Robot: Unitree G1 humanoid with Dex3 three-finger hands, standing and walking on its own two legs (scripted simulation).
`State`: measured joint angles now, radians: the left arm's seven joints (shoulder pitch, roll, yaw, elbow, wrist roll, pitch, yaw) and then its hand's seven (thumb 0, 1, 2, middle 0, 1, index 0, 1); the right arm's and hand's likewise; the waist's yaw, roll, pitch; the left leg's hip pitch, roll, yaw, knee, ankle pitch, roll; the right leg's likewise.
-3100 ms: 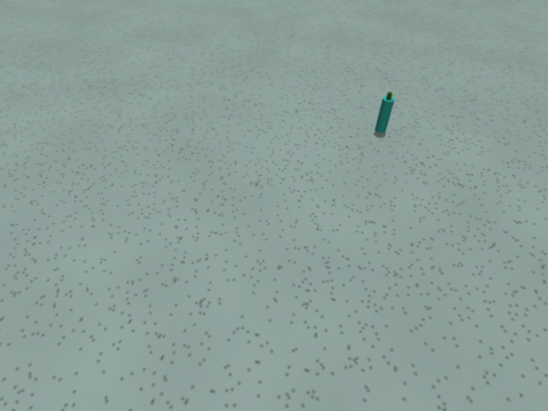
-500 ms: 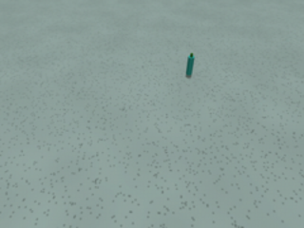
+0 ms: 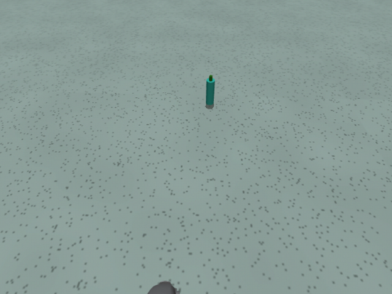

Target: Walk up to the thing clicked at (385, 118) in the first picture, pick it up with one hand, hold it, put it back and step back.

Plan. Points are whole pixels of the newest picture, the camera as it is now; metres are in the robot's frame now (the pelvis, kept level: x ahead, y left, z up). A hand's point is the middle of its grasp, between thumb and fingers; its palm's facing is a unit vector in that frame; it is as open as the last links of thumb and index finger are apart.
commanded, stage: walk up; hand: left
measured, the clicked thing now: (210, 89) +1.69 +0.01 -0.64
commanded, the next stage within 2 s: none
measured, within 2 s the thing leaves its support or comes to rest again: neither
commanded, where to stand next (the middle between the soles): +1.28 -0.17 m, yaw -10 degrees
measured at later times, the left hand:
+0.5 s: hand (138, 176) +0.46 +0.23 -0.12, palm faces -0.19 -0.88 -0.43, open 7.4 cm
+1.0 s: hand (142, 149) +0.61 +0.26 -0.16, palm faces -0.22 -0.91 -0.34, open 7.4 cm
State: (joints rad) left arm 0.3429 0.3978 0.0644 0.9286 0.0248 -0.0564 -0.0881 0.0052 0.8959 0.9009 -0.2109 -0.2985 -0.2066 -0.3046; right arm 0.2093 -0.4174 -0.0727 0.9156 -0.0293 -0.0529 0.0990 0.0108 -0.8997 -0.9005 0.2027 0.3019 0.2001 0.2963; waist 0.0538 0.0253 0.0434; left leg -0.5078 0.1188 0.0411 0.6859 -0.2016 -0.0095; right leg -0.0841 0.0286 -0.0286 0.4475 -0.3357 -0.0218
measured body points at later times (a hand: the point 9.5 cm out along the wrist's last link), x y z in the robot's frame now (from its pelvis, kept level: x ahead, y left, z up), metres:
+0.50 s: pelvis +0.27 -0.03 -0.02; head +0.28 -0.05 +0.43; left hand +0.47 +0.28 -0.09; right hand +0.23 -0.37 -0.14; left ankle +0.17 +0.14 -0.71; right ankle +0.36 -0.16 -0.74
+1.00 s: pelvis +0.52 -0.01 -0.01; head +0.54 +0.01 +0.44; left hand +0.62 +0.30 -0.14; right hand +0.55 -0.35 -0.09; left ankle +0.60 +0.08 -0.73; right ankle +0.46 -0.15 -0.67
